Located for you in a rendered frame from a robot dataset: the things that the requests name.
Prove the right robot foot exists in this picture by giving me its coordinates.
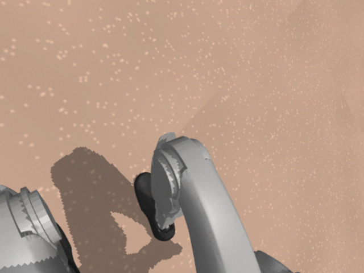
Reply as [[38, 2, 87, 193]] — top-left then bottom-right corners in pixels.
[[134, 172, 175, 241]]

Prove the right robot hand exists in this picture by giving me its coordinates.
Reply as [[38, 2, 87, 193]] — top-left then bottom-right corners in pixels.
[[254, 250, 293, 273]]

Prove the left robot foot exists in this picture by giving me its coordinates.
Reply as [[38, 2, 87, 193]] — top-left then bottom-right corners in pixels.
[[56, 223, 80, 273]]

